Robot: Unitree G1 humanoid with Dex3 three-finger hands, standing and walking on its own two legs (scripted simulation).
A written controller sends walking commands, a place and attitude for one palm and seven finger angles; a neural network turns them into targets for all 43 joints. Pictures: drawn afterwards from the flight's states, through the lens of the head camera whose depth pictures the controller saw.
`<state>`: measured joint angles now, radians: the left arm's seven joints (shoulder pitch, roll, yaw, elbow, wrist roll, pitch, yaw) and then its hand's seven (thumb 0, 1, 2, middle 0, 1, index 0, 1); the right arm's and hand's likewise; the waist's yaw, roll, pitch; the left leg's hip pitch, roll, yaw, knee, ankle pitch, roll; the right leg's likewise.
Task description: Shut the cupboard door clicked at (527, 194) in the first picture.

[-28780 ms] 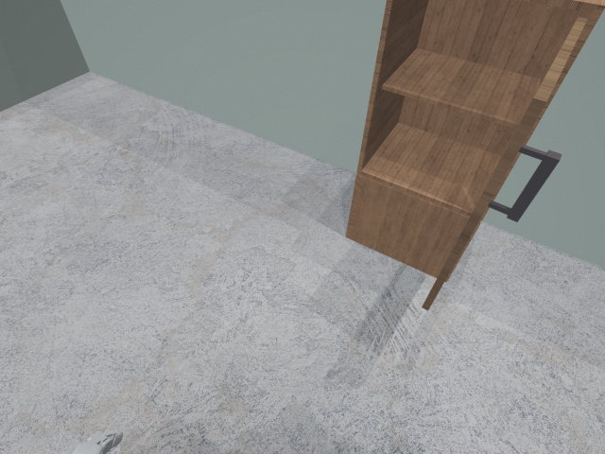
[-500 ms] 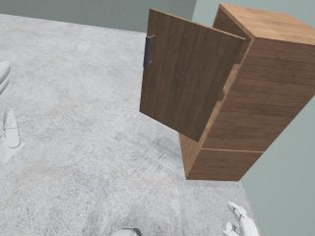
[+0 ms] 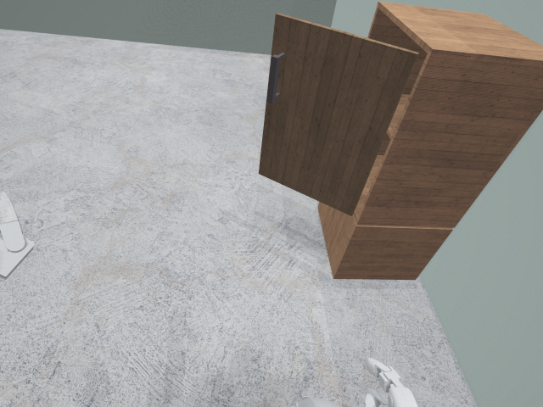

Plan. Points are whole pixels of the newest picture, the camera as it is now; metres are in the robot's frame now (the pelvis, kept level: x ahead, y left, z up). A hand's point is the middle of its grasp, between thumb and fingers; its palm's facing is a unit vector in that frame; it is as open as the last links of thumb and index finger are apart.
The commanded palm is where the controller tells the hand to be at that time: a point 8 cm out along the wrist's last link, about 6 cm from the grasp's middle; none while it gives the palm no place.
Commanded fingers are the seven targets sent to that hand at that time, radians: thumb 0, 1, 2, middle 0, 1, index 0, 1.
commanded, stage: stop stepping back and stand still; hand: left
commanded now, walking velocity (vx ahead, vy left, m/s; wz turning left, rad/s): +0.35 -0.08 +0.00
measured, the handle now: (276, 78) +1.03 +0.00 +0.05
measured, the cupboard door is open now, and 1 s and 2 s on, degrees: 57 57 57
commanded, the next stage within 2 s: let the arm hang, fingers relaxed in 1.52 s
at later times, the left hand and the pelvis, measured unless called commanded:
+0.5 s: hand (51, 262) +0.22 +0.25 +0.17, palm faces +0.49 -0.77 -0.40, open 7.4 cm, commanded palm +0.15 +0.30 +0.18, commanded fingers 0.00 0.90 0.90 -0.20 -0.30 -0.20 -0.30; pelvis +0.02 -0.01 -0.01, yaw +2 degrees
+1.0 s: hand (61, 249) +0.25 +0.26 +0.15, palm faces +0.43 -0.80 -0.43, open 7.4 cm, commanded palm +0.18 +0.30 +0.18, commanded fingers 0.00 0.90 0.90 -0.20 -0.30 -0.20 -0.30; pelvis +0.04 +0.00 +0.00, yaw +0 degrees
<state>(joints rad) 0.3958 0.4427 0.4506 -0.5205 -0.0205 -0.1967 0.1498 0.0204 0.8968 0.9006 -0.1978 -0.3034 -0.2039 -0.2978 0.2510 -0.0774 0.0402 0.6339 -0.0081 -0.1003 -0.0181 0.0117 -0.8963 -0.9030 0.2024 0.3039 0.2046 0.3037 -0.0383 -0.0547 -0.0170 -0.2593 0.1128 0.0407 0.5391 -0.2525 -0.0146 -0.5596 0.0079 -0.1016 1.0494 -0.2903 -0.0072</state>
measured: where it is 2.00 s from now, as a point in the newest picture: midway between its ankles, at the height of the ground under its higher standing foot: outside the picture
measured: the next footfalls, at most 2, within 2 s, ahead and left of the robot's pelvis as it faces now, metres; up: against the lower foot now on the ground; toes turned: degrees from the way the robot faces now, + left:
right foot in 0.18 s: +0.02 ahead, -0.11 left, +0.00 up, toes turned -1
left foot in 0.50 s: +0.12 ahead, +0.10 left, +0.00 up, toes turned +8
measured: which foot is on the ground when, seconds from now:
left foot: down 0.00-0.16, up 0.18-0.48, down 0.50-1.00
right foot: up 0.00-0.16, down 0.18-1.00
